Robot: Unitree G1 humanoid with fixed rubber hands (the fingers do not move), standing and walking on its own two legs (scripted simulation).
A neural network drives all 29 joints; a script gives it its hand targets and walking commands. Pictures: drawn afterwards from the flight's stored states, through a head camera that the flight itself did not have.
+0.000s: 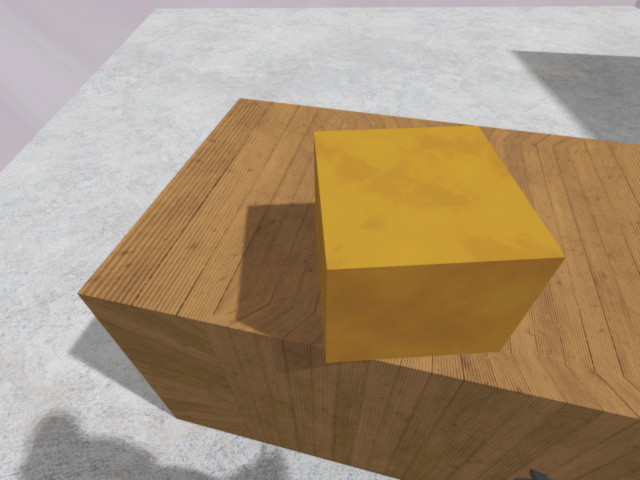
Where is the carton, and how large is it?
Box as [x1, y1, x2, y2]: [314, 126, 565, 362]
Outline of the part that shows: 477,126 314,132 316,239 326,362 499,351 565,257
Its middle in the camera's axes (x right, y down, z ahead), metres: +0.14 +0.00 +0.63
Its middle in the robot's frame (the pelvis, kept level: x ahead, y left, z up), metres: +0.49 -0.08 +0.01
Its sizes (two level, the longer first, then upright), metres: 0.299 0.282 0.234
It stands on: a pedestal, 0.66 m high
